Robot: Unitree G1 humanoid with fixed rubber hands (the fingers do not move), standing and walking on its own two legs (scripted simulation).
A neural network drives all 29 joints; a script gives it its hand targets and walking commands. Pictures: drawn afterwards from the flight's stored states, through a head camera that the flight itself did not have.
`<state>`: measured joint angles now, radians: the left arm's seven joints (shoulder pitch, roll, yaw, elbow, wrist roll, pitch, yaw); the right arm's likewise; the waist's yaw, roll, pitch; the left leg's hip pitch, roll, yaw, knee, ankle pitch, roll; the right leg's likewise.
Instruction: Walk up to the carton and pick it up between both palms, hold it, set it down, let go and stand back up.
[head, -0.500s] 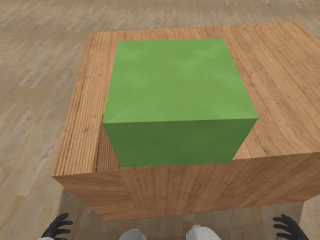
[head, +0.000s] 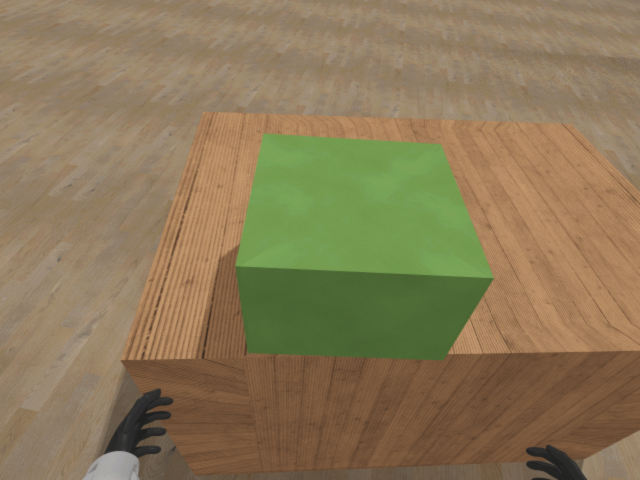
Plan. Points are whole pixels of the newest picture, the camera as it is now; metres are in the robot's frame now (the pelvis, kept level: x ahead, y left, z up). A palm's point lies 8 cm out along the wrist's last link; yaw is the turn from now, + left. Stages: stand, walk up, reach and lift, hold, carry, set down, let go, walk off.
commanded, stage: reach and lift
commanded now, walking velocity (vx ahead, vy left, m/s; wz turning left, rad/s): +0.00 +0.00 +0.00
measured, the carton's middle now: (349, 242) +0.49 -0.01 +0.02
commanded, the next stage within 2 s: none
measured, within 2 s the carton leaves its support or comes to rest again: neither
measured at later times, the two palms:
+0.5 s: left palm (103, 436) +0.18 +0.27 -0.01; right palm (572, 469) +0.17 -0.26 +0.00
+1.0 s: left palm (135, 366) +0.24 +0.25 +0.04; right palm (558, 411) +0.23 -0.26 +0.01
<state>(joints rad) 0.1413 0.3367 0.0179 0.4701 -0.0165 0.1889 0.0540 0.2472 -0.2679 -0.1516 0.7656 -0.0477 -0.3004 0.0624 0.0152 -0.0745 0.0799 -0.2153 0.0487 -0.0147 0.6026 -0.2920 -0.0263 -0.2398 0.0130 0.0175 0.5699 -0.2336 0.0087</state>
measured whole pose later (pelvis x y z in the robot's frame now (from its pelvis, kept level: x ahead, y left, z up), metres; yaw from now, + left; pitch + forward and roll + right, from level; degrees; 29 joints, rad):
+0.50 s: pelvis -0.01 +0.00 +0.00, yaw +1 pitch -8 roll +1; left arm 0.16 0.33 0.02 0.38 -0.22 0.09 0.07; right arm 0.30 -0.25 -0.15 0.32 0.05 -0.02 0.08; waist 0.03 -0.03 0.04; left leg -0.15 0.01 -0.01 0.53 -0.24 -0.03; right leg -0.19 -0.02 0.02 0.54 -0.22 0.01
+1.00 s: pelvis +0.03 +0.00 +0.01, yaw +1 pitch -4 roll +1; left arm 0.17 0.31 -0.03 0.24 -0.28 0.01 0.11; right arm 0.28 -0.29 -0.15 0.22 0.18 -0.03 0.12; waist 0.01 0.02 0.01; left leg -0.14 0.01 -0.01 0.45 -0.25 -0.03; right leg -0.19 -0.02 0.02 0.49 -0.24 0.02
